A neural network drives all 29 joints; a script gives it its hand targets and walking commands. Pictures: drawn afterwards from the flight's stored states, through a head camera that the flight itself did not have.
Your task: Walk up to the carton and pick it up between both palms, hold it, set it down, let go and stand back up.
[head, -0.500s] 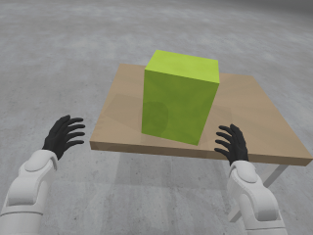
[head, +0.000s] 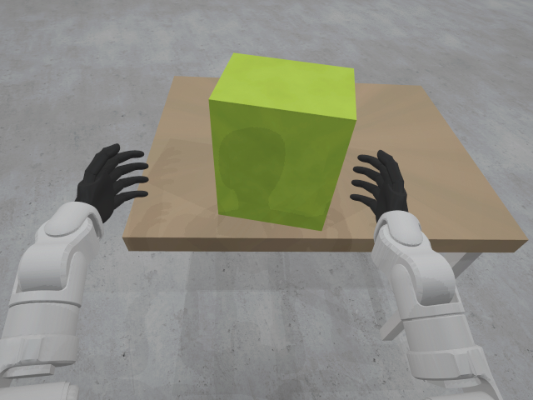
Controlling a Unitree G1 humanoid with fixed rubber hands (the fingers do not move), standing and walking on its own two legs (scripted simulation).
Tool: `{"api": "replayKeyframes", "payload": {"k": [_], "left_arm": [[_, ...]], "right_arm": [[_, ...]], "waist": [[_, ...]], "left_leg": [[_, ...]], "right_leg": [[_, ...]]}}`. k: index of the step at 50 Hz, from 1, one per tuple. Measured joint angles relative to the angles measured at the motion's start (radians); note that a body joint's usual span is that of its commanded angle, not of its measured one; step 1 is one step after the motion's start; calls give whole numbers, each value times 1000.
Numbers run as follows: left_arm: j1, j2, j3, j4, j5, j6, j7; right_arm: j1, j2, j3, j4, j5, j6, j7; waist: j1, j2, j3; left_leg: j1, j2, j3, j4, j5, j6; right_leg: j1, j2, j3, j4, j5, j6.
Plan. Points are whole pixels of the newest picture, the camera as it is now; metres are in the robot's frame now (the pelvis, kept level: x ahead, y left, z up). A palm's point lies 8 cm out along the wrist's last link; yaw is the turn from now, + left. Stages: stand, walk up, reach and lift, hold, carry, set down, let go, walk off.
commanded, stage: reach and lift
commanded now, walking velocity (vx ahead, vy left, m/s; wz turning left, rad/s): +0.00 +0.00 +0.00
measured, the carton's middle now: (280, 147) +0.55 -0.04 +0.08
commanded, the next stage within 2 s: none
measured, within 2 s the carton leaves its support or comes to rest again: neither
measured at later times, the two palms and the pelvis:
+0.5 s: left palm (101, 144) +0.43 +0.23 +0.18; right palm (389, 164) +0.38 -0.17 +0.18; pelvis +0.01 +0.00 +0.00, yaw +0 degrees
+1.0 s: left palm (130, 111) +0.50 +0.20 +0.19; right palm (388, 129) +0.44 -0.18 +0.20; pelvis +0.02 +0.00 +0.00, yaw +0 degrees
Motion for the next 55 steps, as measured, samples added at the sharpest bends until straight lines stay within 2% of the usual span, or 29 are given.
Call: {"api": "replayKeyframes", "payload": {"k": [11, 21, 31, 38, 44, 55], "left_arm": [[-121, 13, 0, 128, 0, -4, 0], [-278, 32, -5, 395, -17, -67, 6], [-482, 33, -79, 718, -29, -141, 18], [-578, 33, -125, 879, -39, -218, 30], [-633, 33, -131, 937, -40, -261, 34], [-710, 33, -131, 1011, -40, -284, 46]], "right_arm": [[-140, -21, 0, 137, 12, -2, -14], [-305, -25, 0, 386, 12, -26, -6], [-480, -28, 0, 663, 12, -84, 16], [-582, -31, 0, 812, 12, -143, 31], [-646, -40, 0, 899, 12, -193, 44], [-715, -57, -15, 975, 12, -237, 61]], "waist": [[-13, 0, -5], [-44, 0, -69], [-81, 2, -134], [-105, 4, -180], [-115, 5, -189], [-121, 18, -224]], "left_leg": [[0, 0, 0, -2, -2, -2], [-20, 0, 0, -2, -2, -2], [-59, 2, 0, -2, -1, -3], [-112, 4, 0, -2, 1, -5], [-145, 5, 0, -2, 1, -7], [-221, 6, 0, -2, 1, -9]], "right_leg": [[0, 0, 0, -2, -2, 0], [-20, 0, 0, -3, -1, 0], [-59, 1, 0, -3, 0, 0], [-112, 3, 0, -3, 1, 0], [-146, 4, 0, -3, 1, 0], [-222, 4, 0, -3, 1, 0]]}}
